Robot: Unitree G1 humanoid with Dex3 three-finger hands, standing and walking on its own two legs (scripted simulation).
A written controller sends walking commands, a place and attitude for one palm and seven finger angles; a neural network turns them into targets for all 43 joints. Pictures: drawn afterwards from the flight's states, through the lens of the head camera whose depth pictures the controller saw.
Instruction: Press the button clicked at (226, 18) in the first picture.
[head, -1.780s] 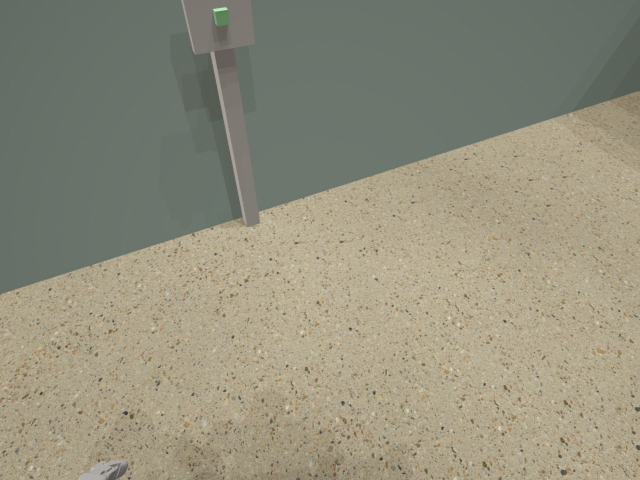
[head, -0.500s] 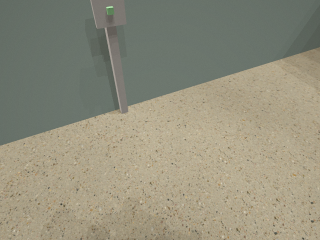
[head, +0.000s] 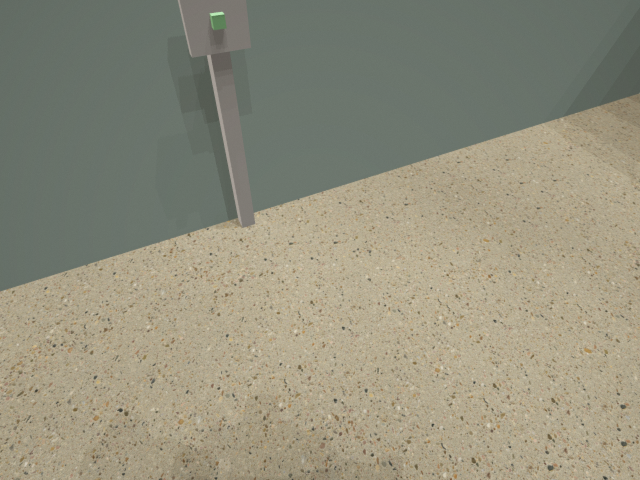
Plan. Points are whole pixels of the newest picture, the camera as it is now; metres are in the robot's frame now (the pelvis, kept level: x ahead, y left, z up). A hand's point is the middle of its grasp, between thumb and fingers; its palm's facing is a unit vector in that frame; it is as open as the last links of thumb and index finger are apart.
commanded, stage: walk to a spot facing it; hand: left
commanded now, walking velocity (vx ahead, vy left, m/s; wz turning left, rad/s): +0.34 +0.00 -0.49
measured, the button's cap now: (217, 20) +1.21 +0.35 +0.08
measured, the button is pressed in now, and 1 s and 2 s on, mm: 0 0 0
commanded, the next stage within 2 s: turn to face it in 1.46 s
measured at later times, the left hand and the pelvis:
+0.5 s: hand out of the picture +0.08 +0.14 -0.17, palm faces -0.10 -0.98 -0.17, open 7.4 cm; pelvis +0.11 -0.03 -0.01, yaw -10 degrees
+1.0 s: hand (257, 310) +0.44 +0.15 -0.17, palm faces -0.30 -0.93 -0.20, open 7.4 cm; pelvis +0.32 -0.02 -0.01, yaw -22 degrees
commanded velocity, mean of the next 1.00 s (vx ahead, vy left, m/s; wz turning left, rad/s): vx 0.36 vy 0.00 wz -0.36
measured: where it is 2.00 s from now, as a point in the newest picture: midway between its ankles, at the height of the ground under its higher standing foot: (380, 361)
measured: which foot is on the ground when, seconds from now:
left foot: down 0.00-0.30, up 0.32-0.72, down 0.74-1.00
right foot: down 0.00-0.74, up 0.76-1.00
